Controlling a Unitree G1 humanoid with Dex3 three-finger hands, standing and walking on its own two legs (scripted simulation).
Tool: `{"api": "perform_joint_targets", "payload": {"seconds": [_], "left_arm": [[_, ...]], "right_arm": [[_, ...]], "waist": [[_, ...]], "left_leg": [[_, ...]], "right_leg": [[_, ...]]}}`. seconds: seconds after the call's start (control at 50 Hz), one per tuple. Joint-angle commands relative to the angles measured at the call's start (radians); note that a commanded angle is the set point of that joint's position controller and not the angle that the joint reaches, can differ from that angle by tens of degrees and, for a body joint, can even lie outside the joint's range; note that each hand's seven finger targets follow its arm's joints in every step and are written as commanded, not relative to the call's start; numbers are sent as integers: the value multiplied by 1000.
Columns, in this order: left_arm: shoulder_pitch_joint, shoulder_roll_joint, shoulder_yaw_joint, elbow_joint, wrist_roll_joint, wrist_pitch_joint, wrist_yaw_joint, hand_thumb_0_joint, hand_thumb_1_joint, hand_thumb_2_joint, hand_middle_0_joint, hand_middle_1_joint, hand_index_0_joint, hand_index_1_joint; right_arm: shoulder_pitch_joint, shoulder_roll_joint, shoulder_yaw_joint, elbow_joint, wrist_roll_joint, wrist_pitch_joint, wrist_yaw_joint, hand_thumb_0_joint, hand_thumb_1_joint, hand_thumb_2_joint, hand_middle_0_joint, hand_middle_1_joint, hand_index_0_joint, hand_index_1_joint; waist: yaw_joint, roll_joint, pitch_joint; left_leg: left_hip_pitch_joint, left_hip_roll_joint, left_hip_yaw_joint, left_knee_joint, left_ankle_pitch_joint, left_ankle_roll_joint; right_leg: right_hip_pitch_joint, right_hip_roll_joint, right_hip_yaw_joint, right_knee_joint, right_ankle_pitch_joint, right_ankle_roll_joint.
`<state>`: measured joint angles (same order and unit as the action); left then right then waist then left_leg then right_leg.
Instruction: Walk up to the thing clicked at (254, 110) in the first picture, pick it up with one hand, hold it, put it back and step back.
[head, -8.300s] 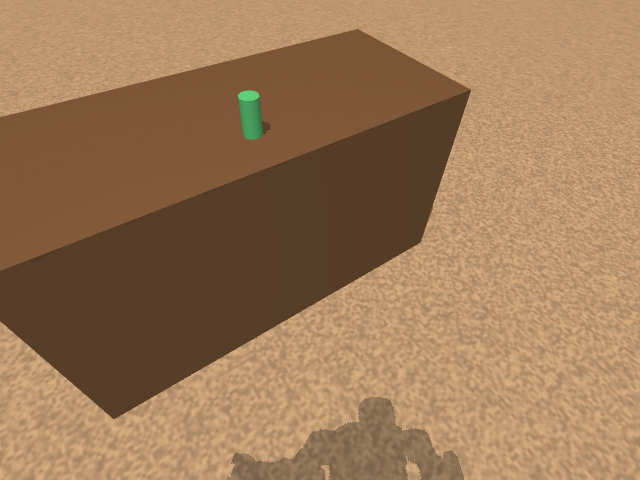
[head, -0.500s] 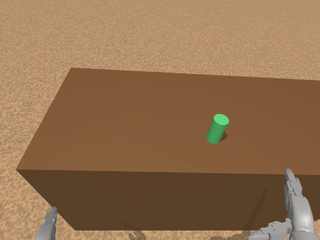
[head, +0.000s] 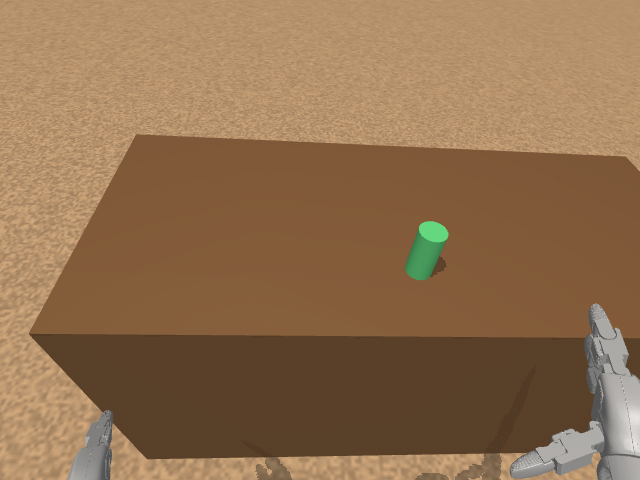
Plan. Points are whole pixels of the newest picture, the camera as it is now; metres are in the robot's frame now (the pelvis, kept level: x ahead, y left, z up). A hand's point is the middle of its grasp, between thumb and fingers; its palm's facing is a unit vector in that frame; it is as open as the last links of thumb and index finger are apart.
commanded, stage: rise first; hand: right
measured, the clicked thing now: (425, 251) +0.48 -0.22 -0.03
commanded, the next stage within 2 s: go down in 0.22 s
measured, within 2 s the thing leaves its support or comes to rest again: neither
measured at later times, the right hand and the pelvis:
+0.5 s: hand (561, 389) +0.19 -0.27 +0.08, palm faces +0.36 +0.85 -0.38, open 17.3 cm; pelvis +0.00 +0.00 +0.00, yaw +0 degrees
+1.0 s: hand (580, 298) +0.30 -0.34 +0.09, palm faces +0.20 +0.98 -0.04, open 17.7 cm; pelvis +0.00 -0.01 -0.01, yaw +1 degrees
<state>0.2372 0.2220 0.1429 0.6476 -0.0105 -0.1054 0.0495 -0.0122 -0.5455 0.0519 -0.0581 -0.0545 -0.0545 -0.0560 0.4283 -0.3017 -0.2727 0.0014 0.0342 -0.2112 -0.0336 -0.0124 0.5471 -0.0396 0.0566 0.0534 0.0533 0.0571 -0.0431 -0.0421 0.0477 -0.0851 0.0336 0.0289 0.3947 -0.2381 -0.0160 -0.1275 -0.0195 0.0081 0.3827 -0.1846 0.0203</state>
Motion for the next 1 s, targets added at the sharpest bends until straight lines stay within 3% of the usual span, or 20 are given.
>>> {"api": "perform_joint_targets", "payload": {"seconds": [0.0,0.04,0.1,0.16,0.2,0.26,0.28,0.3,0.32,0.34,0.36,0.4,0.48,0.52,0.56,0.6,0.68,0.78,0.88,0.98], "left_arm": [[-112,110,21,-156,-5,-55,6,0,-565,69,-55,-56,-48,-63],[-91,159,65,-155,-4,-58,11,0,-564,67,-56,-55,-50,-62],[-67,118,38,-127,-7,-56,2,0,-560,67,-55,-57,-51,-61],[-90,162,82,-142,-8,-60,3,0,-561,73,-56,-59,-50,-64],[-92,103,32,-120,-11,-59,-9,0,-562,74,-56,-59,-51,-64],[-107,128,55,-106,-8,-59,-4,0,-565,79,-56,-61,-51,-66],[-121,106,29,-103,-8,-61,-7,0,-567,84,-56,-62,-49,-69],[-144,123,41,-127,-8,-66,-5,0,-492,4,-59,-59,-74,-43],[-208,78,-12,-120,19,-70,-18,0,-572,84,-65,-61,-53,-73],[-129,193,109,-135,-8,-68,9,0,-501,4,-60,-58,-73,-43],[-171,134,37,-103,24,-65,-6,0,-552,48,-55,-49,-50,-55],[-166,158,65,-121,23,-64,1,0,-554,48,-56,-49,-50,-54],[-150,196,109,-127,17,-59,19,0,-557,47,-55,-45,-49,-51],[-140,178,90,-70,11,-56,25,0,-550,40,-55,-44,-51,-48],[-167,111,22,-3,0,-55,27,0,-551,40,-55,-42,-50,-46],[-203,76,-38,8,-10,-62,37,0,-547,37,-54,-40,-50,-43],[-239,85,-92,-14,-22,-80,69,0,-538,28,-51,-40,-51,-39],[-205,218,-18,-88,-20,-100,109,0,-544,32,-52,-45,-53,-44],[-105,149,-78,-50,-31,-106,107,0,-544,36,-52,-47,-53,-46],[-184,139,-102,-7,-19,-124,108,0,-538,36,-52,-51,-55,-48]], "right_arm": [[-68,-187,-99,-218,10,-78,-16,0,545,-47,46,57,50,57],[-76,-200,-110,-225,12,-83,-16,0,534,-48,47,57,50,57],[-55,-200,-123,-227,13,-89,-12,0,535,-50,47,57,51,57],[-44,-206,-137,-211,15,-89,-12,0,537,-52,47,57,51,57],[-55,-199,-131,-245,16,-99,-7,0,534,-53,48,57,51,57],[-45,-176,-99,-244,14,-99,-3,0,529,-56,48,57,51,57],[-62,-178,-96,-272,13,-101,-2,0,529,-57,48,57,51,57],[-75,-185,-103,-282,14,-104,-4,0,449,-71,42,59,47,59],[-62,-98,-77,-299,-2,-129,1,0,442,-73,52,56,54,56],[-94,-262,-171,-254,10,-111,-14,0,423,-79,39,59,44,60],[-56,-145,-118,-293,-7,-132,-5,0,503,-60,36,57,45,57],[-105,-209,-195,-244,0,-143,-4,0,490,-64,37,56,47,56],[-271,-249,-240,-141,42,-145,24,0,538,-63,30,60,43,60],[-331,-266,-253,-79,78,-140,66,0,545,-58,31,59,43,59],[-413,-293,-253,-29,109,-135,122,0,563,-56,30,60,42,60],[-495,-305,-233,55,139,-122,195,0,572,-52,30,59,43,59],[-661,-421,-286,187,199,-102,330,0,591,-44,31,58,43,58],[-744,-519,-368,377,268,-78,426,0,566,-50,31,57,41,57],[-780,-537,-354,546,305,-66,505,0,606,-44,30,58,41,57],[-912,-589,-353,471,307,-88,549,0,604,-50,28,58,38,58]], "waist": [[-12,15,-63],[3,39,-74],[-9,8,-42],[1,23,-54],[-13,-15,-35],[5,6,-65],[-5,-18,-60],[1,-3,-72],[5,12,-107],[7,10,-100],[7,25,-118],[10,42,-125],[43,71,-102],[46,46,-48],[38,11,-12],[50,-8,-45],[47,-26,-186],[55,18,-251],[32,-10,-203],[28,-100,-268]], "left_leg": [[-37,-30,42,-71,100,22],[-38,-29,43,-76,104,19],[-46,-28,42,-74,96,21],[-45,-33,48,-74,96,22],[-45,-31,44,-76,77,24],[-46,-33,43,-67,130,21],[-45,-32,42,-66,114,23],[-40,-32,44,-66,119,23],[-65,-44,37,-45,116,16],[-36,-26,36,-70,117,20],[-59,-41,35,-43,137,14],[-69,-36,29,-49,114,11],[-106,-30,20,-60,96,5],[-142,-21,8,-78,33,6],[-177,-9,-16,-91,-19,5],[-184,-5,-28,-80,-27,3],[-133,-16,-11,-22,104,3],[-126,-12,-4,-12,104,4],[-154,-30,23,13,119,17],[-187,-39,16,61,144,31]], "right_leg": [[16,21,-44,-60,99,-30],[33,22,-45,-56,100,-33],[16,24,-47,-60,93,-31],[17,19,-43,-64,96,-31],[0,23,-46,-66,75,-29],[23,19,-47,-56,124,-30],[15,20,-46,-58,110,-28],[25,18,-45,-55,115,-28],[13,20,-28,-36,99,-27],[40,23,-47,-51,110,-31],[28,23,-29,-32,117,-28],[28,30,-30,-23,93,-31],[28,34,-29,-16,65,-36],[4,39,-27,-19,6,-37],[-28,41,-23,-19,-34,-36],[-41,40,-14,-8,-46,-39],[-28,31,-1,16,41,-43],[-21,29,11,26,53,-43],[-83,24,6,31,64,-40],[-88,6,10,71,126,-27]]}}
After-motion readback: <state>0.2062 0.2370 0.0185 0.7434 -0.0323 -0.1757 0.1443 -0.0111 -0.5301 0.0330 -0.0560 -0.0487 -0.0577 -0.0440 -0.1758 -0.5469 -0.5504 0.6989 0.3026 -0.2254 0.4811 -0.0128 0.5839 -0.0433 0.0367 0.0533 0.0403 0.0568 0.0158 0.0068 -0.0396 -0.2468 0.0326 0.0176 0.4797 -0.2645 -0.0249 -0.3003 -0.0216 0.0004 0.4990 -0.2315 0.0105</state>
